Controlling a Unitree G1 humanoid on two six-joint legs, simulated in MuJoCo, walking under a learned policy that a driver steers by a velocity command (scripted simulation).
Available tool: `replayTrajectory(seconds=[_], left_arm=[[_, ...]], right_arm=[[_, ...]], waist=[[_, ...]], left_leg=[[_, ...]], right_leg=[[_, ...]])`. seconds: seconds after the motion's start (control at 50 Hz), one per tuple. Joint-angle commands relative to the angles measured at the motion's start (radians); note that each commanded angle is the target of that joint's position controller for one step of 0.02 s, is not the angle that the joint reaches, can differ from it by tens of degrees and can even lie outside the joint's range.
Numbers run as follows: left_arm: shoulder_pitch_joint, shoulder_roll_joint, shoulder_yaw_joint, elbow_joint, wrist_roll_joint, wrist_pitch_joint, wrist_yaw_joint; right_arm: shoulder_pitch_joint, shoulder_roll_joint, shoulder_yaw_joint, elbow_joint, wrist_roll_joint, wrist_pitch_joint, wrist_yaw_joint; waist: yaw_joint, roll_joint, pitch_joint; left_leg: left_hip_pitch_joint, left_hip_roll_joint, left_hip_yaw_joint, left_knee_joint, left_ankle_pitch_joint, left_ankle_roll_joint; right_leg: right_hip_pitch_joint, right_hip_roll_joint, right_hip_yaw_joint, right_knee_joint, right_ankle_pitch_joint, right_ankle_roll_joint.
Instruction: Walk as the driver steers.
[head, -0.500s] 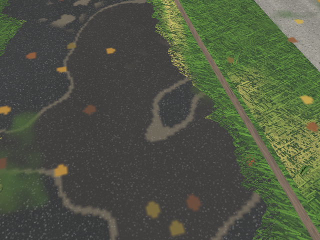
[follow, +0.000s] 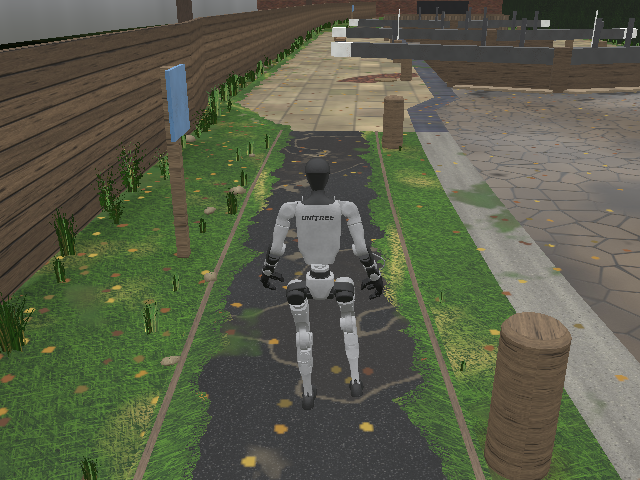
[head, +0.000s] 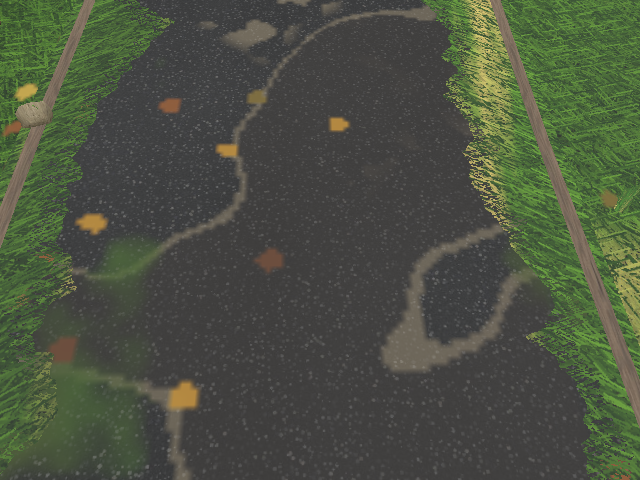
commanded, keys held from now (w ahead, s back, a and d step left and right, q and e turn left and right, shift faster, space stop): w+q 0.18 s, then w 0.82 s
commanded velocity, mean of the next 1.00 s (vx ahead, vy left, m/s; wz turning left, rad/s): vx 0.50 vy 0.00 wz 0.24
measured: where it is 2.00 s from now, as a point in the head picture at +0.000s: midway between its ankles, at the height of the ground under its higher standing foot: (269, 289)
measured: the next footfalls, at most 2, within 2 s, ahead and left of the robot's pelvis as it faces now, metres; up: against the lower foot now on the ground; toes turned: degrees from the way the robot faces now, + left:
right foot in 0.28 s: +0.35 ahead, -0.14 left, +0.00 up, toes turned +12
left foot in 0.78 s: +0.57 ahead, +0.16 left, +0.00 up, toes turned +13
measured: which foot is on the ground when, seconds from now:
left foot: down 0.00-0.28, up 0.30-0.76, down 0.78-1.00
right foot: up 0.00-0.26, down 0.28-0.80, up 0.82-1.00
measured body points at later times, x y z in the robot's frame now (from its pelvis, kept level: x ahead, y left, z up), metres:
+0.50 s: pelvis +0.29 -0.05 +0.00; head +0.31 -0.05 +0.45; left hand +0.29 +0.23 -0.12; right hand +0.48 -0.28 -0.10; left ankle +0.27 +0.09 -0.67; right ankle +0.31 -0.15 -0.74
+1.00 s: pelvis +0.54 +0.07 +0.00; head +0.56 +0.09 +0.45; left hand +0.59 +0.37 -0.12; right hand +0.69 -0.18 -0.10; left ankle +0.53 +0.15 -0.74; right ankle +0.59 -0.09 -0.66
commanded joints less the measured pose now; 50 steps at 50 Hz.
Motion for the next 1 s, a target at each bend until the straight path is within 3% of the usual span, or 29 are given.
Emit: replayTrajectory(seconds=[0.02,0.08,0.16,0.22,0.26,0.28,0.3,0.32,0.34,0.36,0.38,0.4,0.42,0.44,0.5,0.56,0.62,0.7,0.74,0.76,0.78,0.8,0.82,0.84,0.86,0.88,0.9,0.94,1.0], left_arm=[[0.005,0.065,0.016,-0.061,0.014,0.011,0.006],[-0.11,0.04,0.003,-0.09,0.008,0.007,0.001],[-0.195,0.064,0.008,-0.125,-0.01,-0.006,-0.013],[-0.165,0.099,0.023,-0.12,-0.01,-0.021,-0.023],[-0.052,0.118,0.04,-0.088,-0.003,-0.032,-0.022],[0.058,0.15,0.053,-0.071,0.011,-0.037,-0.017],[0.204,0.218,0.069,-0.058,0.021,-0.035,-0.013],[0.283,0.255,0.084,0.001,0.006,-0.02,-0.027],[0.252,0.156,0.061,-0.016,-0.022,-0.018,-0.03],[0.194,0.109,0.046,-0.026,-0.019,-0.01,-0.025],[0.149,0.093,0.036,-0.033,-0.006,-0.004,-0.024],[0.121,0.076,0.029,-0.029,0.001,-0.001,-0.022],[0.112,0.065,0.022,-0.026,0.008,-0.002,-0.019],[0.117,0.058,0.02,-0.019,0.005,-0.004,-0.018],[0.15,0.102,0.03,0.007,-0.011,-0.008,-0.011],[0.176,0.13,0.035,0.026,-0.019,0.003,-0.006],[0.225,0.142,0.032,0.051,-0.027,0.014,-0.005],[0.278,0.156,0.033,0.085,-0.033,0.035,-0.004],[0.268,0.176,0.038,0.09,-0.033,0.046,0.001],[0.25,0.18,0.038,0.089,-0.035,0.05,0.004],[0.249,0.158,0.029,0.082,-0.028,0.05,0.006],[0.244,0.097,0.003,0.048,0.005,0.044,0.008],[0.36,0.005,-0.024,0.038,-0.008,0.023,0.001],[0.291,0.118,0.002,0.048,-0.028,0.01,-0.006],[0.202,0.146,0.012,0.019,-0.043,0.002,-0.011],[0.161,0.129,0.01,0.015,-0.036,0.002,-0.007],[0.147,0.12,0.013,0.014,-0.02,0.006,-0.006],[0.184,0.085,0.01,0.024,-0.018,0.025,-0.006],[0.136,0.059,0.006,0.009,-0.008,0.045,0.0]], right_arm=[[-0.023,-0.165,-0.044,-0.083,0.005,-0.02,-0.024],[0.015,-0.172,-0.046,-0.071,0.01,-0.009,-0.037],[0.071,-0.176,-0.049,-0.046,0.016,-0.001,-0.038],[0.074,-0.158,-0.045,-0.037,0.014,0.007,-0.045],[0.06,-0.135,-0.037,-0.035,0.008,0.013,-0.045],[0.056,-0.093,-0.021,-0.044,0.001,0.011,-0.04],[0.125,-0.041,0.0,-0.059,-0.016,0.007,-0.042],[0.255,-0.027,0.008,-0.056,0.025,-0.004,-0.04],[0.181,-0.129,-0.009,-0.037,0.037,-0.006,-0.043],[0.051,-0.161,-0.018,-0.059,0.028,-0.005,-0.042],[-0.017,-0.149,-0.014,-0.076,0.011,-0.006,-0.042],[-0.045,-0.132,-0.015,-0.087,-0.002,-0.01,-0.038],[-0.034,-0.113,-0.013,-0.088,-0.001,-0.012,-0.032],[-0.02,-0.095,-0.009,-0.084,0.002,-0.012,-0.029],[-0.071,-0.056,0.008,-0.107,-0.005,-0.013,-0.026],[-0.161,-0.033,0.021,-0.127,-0.005,-0.023,-0.019],[-0.25,-0.03,0.025,-0.145,0.005,-0.029,-0.007],[-0.329,-0.049,0.018,-0.18,0.014,-0.036,0.011],[-0.287,-0.077,0.006,-0.175,0.011,-0.039,0.015],[-0.198,-0.101,-0.009,-0.149,0.005,-0.039,0.011],[-0.053,-0.149,-0.032,-0.108,-0.001,-0.036,0.002],[0.137,-0.229,-0.053,-0.079,-0.014,-0.028,-0.012],[0.148,-0.275,-0.058,-0.065,-0.015,-0.023,-0.004],[0.134,-0.176,-0.034,-0.07,-0.004,-0.023,-0.001],[0.069,-0.149,-0.021,-0.073,0.0,-0.025,-0.002],[0.01,-0.135,-0.015,-0.077,-0.005,-0.026,0.001],[-0.032,-0.115,-0.009,-0.077,-0.011,-0.028,0.005],[-0.063,-0.1,-0.007,-0.07,-0.014,-0.039,0.008],[-0.047,-0.122,-0.015,-0.037,-0.008,-0.054,0.003]], waist=[[0.037,0.044,-0.078],[-0.009,0.087,-0.059],[-0.043,0.118,-0.052],[-0.024,0.148,-0.058],[0.035,0.167,-0.091],[0.087,0.139,-0.189],[0.103,-0.037,-0.341],[0.06,-0.351,-0.387],[0.097,-0.18,-0.266],[0.112,-0.086,-0.148],[0.096,-0.023,-0.086],[0.072,-0.022,-0.051],[0.048,-0.052,-0.053],[0.04,-0.073,-0.061],[0.046,-0.065,-0.052],[0.076,-0.05,-0.043],[0.111,-0.052,-0.026],[0.119,-0.062,-0.002],[0.076,-0.073,-0.025],[0.018,-0.066,-0.077],[-0.048,-0.045,-0.175],[-0.113,0.093,-0.334],[-0.04,0.352,-0.436],[-0.075,0.223,-0.36],[-0.063,0.173,-0.223],[-0.034,0.093,-0.156],[-0.006,0.077,-0.107],[0.041,0.107,-0.1],[0.051,0.09,-0.06]], left_leg=[[0.053,0.247,-0.249,-0.176,0.305,0.189],[0.012,0.191,-0.2,-0.158,0.197,0.132],[0.048,0.216,-0.274,-0.109,0.085,0.101],[0.145,0.262,-0.346,-0.031,0.078,0.085],[0.162,0.237,-0.338,0.068,0.205,0.056],[0.117,0.185,-0.289,0.24,0.232,0.024],[-0.081,0.087,-0.201,0.546,-0.031,-0.028],[-0.41,0.0,-0.136,0.819,-0.443,-0.083],[-0.519,0.061,-0.184,0.915,-0.394,-0.084],[-0.54,0.098,-0.152,0.916,-0.3,-0.08],[-0.507,0.132,-0.119,0.878,-0.237,-0.079],[-0.48,0.164,-0.108,0.815,-0.19,-0.079],[-0.428,0.19,-0.095,0.769,-0.162,-0.079],[-0.404,0.198,-0.078,0.732,-0.153,-0.082],[-0.425,0.214,-0.036,0.591,-0.108,-0.104],[-0.396,0.21,-0.009,0.397,0.051,-0.113],[-0.331,0.179,0.022,0.247,0.172,-0.116],[-0.317,0.156,0.025,0.151,0.131,-0.084],[-0.23,0.133,0.04,0.108,0.076,-0.053],[-0.091,0.108,0.065,0.071,0.086,-0.029],[0.132,0.12,0.054,0.075,0.105,0.003],[0.433,0.335,-0.185,0.112,0.156,0.075],[0.665,0.513,-0.631,-0.015,-0.062,0.219],[0.61,0.482,-0.642,-0.071,-0.19,0.186],[0.484,0.447,-0.498,-0.091,-0.142,0.153],[0.356,0.403,-0.398,-0.115,-0.032,0.139],[0.257,0.368,-0.328,-0.146,0.057,0.134],[0.155,0.336,-0.255,-0.204,0.131,0.138],[0.103,0.327,-0.173,-0.251,0.203,0.151]], right_leg=[[-0.056,-0.003,-0.012,-0.152,0.124,0.046],[0.005,0.045,-0.022,-0.4,0.331,0.055],[0.066,0.085,-0.005,-0.547,0.394,0.04],[0.09,0.08,0.008,-0.595,0.312,0.003],[0.234,0.094,-0.033,-0.649,0.275,-0.042],[0.425,0.025,0.02,-0.629,0.274,-0.091],[0.726,-0.159,0.267,-0.601,0.263,-0.184],[0.922,-0.311,0.726,-0.758,-0.038,-0.328],[0.851,-0.291,0.727,-0.811,-0.255,-0.295],[0.725,-0.251,0.562,-0.815,-0.212,-0.252],[0.6,-0.208,0.445,-0.831,-0.084,-0.236],[0.52,-0.172,0.371,-0.851,0.013,-0.235],[0.473,-0.142,0.313,-0.87,0.087,-0.226],[0.457,-0.123,0.272,-0.886,0.142,-0.23],[0.445,-0.128,0.186,-0.923,0.297,-0.256],[0.446,-0.104,0.099,-0.938,0.354,-0.236],[0.45,-0.089,0.046,-0.928,0.361,-0.212],[0.546,-0.143,0.065,-0.884,0.386,-0.192],[0.583,-0.154,0.057,-0.814,0.525,-0.171],[0.572,-0.127,0.021,-0.709,0.674,-0.151],[0.498,-0.079,-0.02,-0.53,0.712,-0.124],[0.285,-0.015,-0.068,-0.199,0.4,-0.084],[-0.062,0.138,-0.034,0.086,-0.248,-0.04],[-0.174,0.081,0.049,0.182,-0.257,-0.049],[-0.216,0.039,0.024,0.177,-0.16,-0.057],[-0.181,0.0,0.002,0.137,-0.076,-0.05],[-0.147,-0.023,-0.001,0.084,-0.024,-0.04],[-0.058,-0.046,0.002,0.036,0.029,-0.022],[-0.088,-0.051,-0.008,-0.063,0.11,0.005]])
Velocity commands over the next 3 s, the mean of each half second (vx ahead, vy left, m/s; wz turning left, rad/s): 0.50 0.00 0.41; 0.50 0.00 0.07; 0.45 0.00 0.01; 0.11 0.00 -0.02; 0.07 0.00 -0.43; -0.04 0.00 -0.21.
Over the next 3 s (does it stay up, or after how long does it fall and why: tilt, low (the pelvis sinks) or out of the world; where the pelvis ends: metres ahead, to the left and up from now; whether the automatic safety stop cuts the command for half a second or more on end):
stays up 0.94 0.08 0.00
